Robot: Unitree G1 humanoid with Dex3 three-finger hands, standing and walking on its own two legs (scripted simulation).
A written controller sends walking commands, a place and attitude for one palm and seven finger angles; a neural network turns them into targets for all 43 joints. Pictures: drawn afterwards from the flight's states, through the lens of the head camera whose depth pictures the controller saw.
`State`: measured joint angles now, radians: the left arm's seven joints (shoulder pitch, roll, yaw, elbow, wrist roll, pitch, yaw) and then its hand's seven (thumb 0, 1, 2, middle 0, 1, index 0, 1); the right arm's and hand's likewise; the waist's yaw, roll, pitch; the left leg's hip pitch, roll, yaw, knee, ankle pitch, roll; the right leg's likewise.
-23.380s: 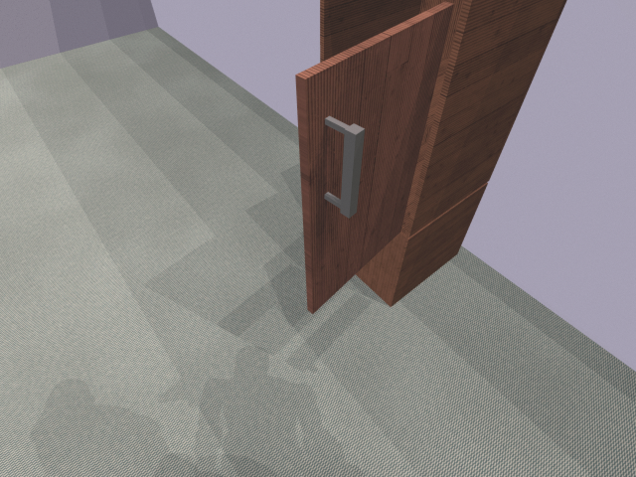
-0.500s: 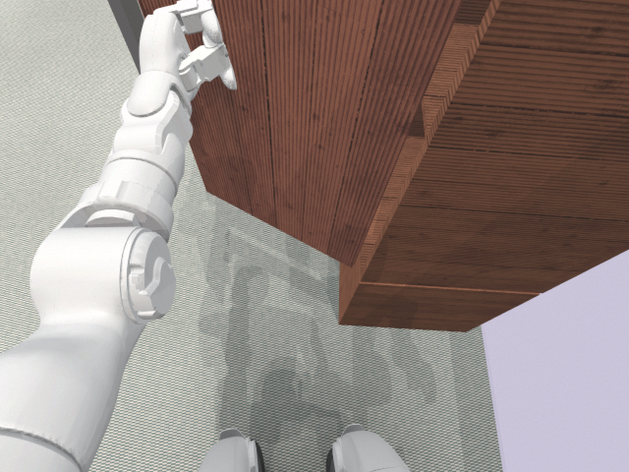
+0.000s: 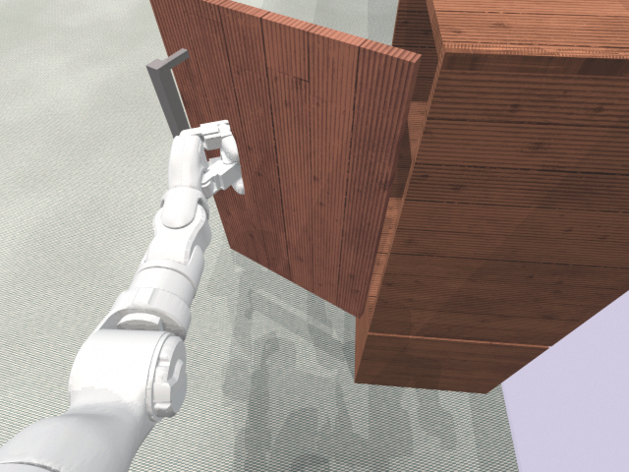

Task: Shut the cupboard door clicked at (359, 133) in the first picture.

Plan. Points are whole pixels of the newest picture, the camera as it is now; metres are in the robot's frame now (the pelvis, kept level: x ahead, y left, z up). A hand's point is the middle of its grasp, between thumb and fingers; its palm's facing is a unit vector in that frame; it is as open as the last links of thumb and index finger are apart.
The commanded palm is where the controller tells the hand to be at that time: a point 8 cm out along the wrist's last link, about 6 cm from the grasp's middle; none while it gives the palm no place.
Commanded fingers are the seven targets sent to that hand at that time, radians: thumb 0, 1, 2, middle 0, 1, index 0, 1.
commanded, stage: pull the fist back off the door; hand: left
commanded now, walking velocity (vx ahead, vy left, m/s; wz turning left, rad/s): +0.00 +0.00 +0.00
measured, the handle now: (185, 110) +0.62 +0.15 +0.12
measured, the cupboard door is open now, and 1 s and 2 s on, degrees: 63 63 63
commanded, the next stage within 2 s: draw the hand back to the body in 0.24 s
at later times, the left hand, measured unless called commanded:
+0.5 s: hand (233, 180) +0.44 +0.07 +0.13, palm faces +0.02 -1.00 +0.03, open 3.1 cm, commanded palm +0.39 +0.13 +0.13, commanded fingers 0.00 0.90 0.90 -1.30 -1.50 -1.30 -1.50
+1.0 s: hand (113, 283) +0.29 +0.17 +0.16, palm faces +0.08 -0.98 -0.16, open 3.1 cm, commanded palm +0.26 +0.22 +0.17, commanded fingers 0.00 0.90 0.90 -0.94 -1.11 -0.94 -1.11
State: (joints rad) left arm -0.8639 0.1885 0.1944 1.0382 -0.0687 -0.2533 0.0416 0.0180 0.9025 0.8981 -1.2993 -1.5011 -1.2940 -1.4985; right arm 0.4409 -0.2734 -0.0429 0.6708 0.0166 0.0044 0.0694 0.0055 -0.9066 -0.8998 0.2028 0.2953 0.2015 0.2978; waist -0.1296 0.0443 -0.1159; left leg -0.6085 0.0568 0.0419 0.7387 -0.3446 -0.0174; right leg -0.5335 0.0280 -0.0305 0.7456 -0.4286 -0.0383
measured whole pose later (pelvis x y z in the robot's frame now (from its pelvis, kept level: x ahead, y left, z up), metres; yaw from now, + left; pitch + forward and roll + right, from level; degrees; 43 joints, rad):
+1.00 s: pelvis -0.01 +0.01 +0.02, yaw +1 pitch -1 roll +1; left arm -0.04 0.23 0.06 0.03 -0.11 -0.04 -0.01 0.02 0.90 0.90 -1.18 -1.36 -1.17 -1.36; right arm 0.13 -0.24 0.02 0.55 0.06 0.02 -0.06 0.01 -0.91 -0.90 0.20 0.29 0.20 0.30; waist 0.01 0.04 -0.04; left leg -0.23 0.02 0.04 0.50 -0.25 0.00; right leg -0.16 0.00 -0.03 0.52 -0.34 -0.01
